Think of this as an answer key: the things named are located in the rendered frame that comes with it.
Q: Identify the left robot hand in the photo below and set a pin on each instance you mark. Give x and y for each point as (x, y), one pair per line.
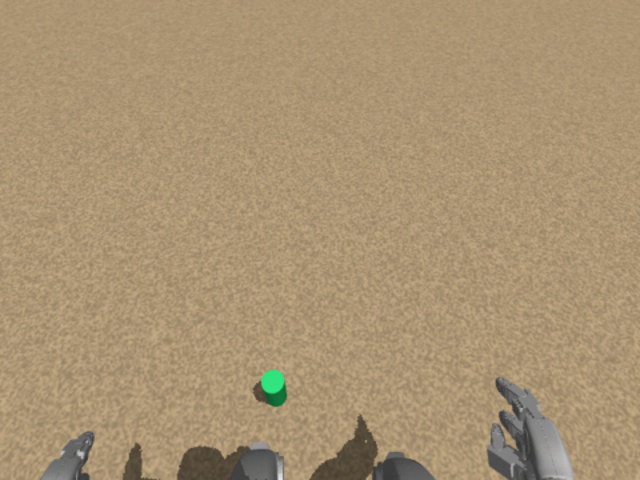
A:
(73, 457)

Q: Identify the right robot hand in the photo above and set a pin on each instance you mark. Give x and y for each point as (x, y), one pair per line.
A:
(537, 439)

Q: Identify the can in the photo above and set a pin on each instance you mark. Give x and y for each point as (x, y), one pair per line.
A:
(273, 385)

